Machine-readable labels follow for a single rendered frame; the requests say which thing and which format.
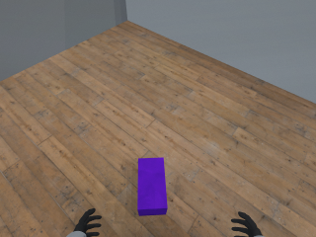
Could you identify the carton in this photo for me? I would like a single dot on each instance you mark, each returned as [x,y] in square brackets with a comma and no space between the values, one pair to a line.
[151,187]

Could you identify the left robot hand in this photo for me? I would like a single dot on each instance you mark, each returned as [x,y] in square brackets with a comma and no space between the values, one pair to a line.
[83,225]

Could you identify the right robot hand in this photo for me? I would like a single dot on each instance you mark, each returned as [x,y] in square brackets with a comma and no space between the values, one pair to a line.
[252,230]

